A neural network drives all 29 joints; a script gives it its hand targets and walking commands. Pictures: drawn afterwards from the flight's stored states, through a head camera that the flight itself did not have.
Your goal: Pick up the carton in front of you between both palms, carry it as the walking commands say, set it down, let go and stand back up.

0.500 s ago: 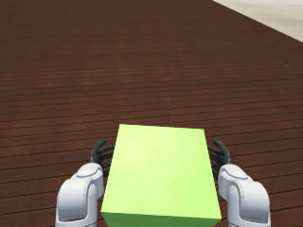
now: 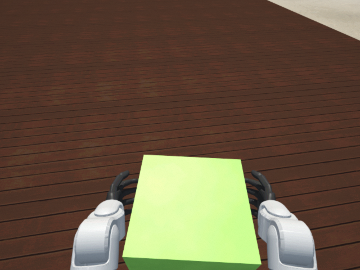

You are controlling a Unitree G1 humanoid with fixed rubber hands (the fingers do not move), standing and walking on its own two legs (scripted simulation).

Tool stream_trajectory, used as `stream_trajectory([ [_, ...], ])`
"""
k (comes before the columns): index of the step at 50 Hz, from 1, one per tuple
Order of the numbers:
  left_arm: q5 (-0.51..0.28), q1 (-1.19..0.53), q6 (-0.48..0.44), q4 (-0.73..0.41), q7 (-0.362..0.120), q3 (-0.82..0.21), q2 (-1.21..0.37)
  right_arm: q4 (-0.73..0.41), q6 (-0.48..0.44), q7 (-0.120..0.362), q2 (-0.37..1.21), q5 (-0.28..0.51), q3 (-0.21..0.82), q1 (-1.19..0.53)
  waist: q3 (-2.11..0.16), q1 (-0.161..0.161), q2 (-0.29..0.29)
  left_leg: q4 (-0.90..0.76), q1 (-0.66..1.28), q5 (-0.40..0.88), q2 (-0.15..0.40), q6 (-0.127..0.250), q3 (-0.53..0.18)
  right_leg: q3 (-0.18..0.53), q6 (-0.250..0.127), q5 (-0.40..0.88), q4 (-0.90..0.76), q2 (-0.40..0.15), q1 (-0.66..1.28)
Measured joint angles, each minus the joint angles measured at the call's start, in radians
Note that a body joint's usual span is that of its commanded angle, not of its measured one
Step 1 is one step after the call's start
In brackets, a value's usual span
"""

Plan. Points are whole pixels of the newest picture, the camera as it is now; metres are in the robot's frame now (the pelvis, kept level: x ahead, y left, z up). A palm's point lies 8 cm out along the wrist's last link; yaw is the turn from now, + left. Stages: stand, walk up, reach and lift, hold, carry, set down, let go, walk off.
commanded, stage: carry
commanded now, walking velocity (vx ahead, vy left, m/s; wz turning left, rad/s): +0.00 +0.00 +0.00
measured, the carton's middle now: (188, 227) +0.25 +0.00 +0.00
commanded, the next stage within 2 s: hold in 1.34 s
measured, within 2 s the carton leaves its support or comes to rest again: neither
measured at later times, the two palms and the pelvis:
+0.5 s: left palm (118, 234) +0.21 +0.14 +0.03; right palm (265, 233) +0.22 -0.16 +0.03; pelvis -0.07 -0.01 +0.00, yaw +0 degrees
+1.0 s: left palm (119, 242) +0.19 +0.14 +0.04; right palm (273, 241) +0.20 -0.16 +0.04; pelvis -0.09 -0.01 +0.00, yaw +0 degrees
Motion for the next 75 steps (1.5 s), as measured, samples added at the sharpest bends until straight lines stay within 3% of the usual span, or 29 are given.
stream_trajectory([
  [11, 0.046, -0.022, -0.153, 0.184, -0.027, 0.016, 0.000, 0.190, -0.158, 0.024, 0.000, -0.044, -0.014, -0.023, 0.024, -0.003, -0.007, 0.039, -0.035, 0.017, 0.007, 0.004, -0.003, -0.005, -0.012, -0.013, 0.037, -0.001, -0.029],
  [26, 0.118, -0.150, -0.436, 0.544, -0.059, 0.112, -0.011, 0.545, -0.437, 0.048, 0.014, -0.120, -0.111, -0.152, 0.052, -0.002, -0.001, -0.004, -0.060, 0.101, 0.014, 0.008, -0.008, -0.011, -0.029, 0.050, 0.026, 0.008, -0.067],
  [36, 0.095, -0.141, -0.426, 0.481, -0.050, 0.102, -0.010, 0.485, -0.427, 0.044, 0.014, -0.101, -0.100, -0.146, 0.063, 0.000, -0.003, -0.009, -0.077, 0.122, 0.018, 0.006, -0.010, -0.012, -0.036, 0.062, 0.036, 0.011, -0.090],
  [67, 0.103, -0.143, -0.403, 0.483, -0.053, 0.099, -0.011, 0.486, -0.407, 0.047, 0.013, -0.109, -0.099, -0.145, 0.058, 0.001, 0.000, -0.010, -0.092, 0.142, 0.034, -0.008, -0.015, -0.013, -0.053, 0.070, 0.047, 0.025, -0.111],
  [75, 0.116, -0.117, -0.410, 0.455, -0.059, 0.087, -0.007, 0.504, -0.438, 0.065, 0.013, -0.116, -0.099, -0.143, 0.190, 0.003, -0.019, -0.138, 0.096, 0.193, -0.015, -0.027, -0.128, 0.111, -0.056, 0.131, -0.069, 0.076, 0.055],
])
